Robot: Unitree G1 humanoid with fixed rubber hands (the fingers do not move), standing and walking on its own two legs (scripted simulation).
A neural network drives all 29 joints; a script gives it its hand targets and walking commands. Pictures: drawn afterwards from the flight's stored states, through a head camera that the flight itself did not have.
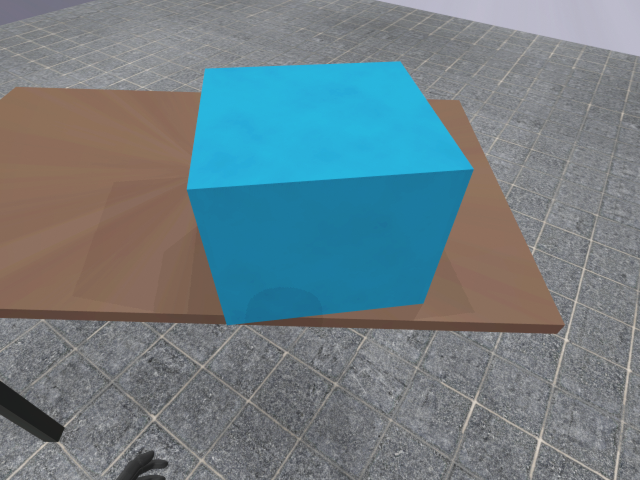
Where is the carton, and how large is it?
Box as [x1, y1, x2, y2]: [187, 61, 473, 324]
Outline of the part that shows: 399,61 205,69 187,184 187,191 227,324 423,302 473,169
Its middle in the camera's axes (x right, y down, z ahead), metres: -0.01 -0.07 +0.56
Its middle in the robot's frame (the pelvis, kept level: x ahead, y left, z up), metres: +0.50 +0.02 +0.11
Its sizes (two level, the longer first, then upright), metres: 0.288 0.272 0.245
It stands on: a table, 0.76 m high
